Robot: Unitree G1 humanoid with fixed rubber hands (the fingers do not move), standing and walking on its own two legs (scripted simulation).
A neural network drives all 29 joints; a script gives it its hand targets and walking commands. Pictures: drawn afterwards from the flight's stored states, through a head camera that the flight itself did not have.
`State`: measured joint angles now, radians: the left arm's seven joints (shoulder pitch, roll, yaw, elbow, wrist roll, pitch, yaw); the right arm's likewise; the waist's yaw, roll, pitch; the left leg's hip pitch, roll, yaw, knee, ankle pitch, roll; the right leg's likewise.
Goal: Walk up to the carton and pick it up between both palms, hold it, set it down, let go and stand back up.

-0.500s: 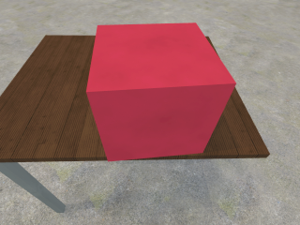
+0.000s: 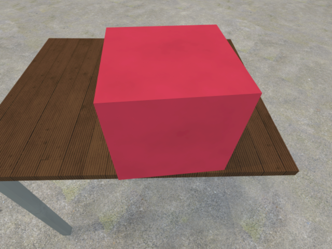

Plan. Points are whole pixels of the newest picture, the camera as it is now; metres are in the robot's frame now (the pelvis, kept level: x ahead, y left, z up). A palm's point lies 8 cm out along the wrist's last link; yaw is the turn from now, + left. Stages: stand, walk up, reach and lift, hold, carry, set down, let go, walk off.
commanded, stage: stand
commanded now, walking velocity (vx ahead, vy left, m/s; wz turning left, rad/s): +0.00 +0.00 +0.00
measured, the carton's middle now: (167, 101) +0.46 +0.02 +0.11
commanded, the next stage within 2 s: none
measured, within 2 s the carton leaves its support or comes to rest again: neither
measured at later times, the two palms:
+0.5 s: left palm out of the picture +0.01 +0.24 -0.14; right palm out of the picture -0.01 -0.24 -0.14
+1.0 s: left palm out of the picture +0.00 +0.24 -0.14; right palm out of the picture -0.01 -0.24 -0.14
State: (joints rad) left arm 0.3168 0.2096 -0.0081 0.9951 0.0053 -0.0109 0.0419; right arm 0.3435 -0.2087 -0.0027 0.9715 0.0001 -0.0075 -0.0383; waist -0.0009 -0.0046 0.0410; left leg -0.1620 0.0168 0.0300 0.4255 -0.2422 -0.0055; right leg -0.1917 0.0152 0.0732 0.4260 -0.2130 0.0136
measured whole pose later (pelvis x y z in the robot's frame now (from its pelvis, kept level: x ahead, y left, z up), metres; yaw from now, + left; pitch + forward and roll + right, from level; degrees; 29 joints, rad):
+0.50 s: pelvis +0.00 +0.00 +0.00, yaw +0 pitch -1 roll +0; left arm 0.32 0.21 -0.02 1.01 0.00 -0.01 0.05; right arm 0.35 -0.20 0.00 1.00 0.00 -0.01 -0.04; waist 0.00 0.00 0.03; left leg -0.16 0.02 0.03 0.43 -0.25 0.00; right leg -0.19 0.01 0.08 0.43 -0.22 0.02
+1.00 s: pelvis +0.00 +0.00 +0.00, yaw +0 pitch -1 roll +0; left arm 0.32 0.20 -0.02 1.02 0.00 -0.01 0.05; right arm 0.35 -0.20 0.00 1.01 0.00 -0.01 -0.04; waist 0.00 0.00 0.03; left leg -0.16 0.02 0.04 0.43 -0.25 0.00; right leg -0.19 0.01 0.08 0.43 -0.22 0.02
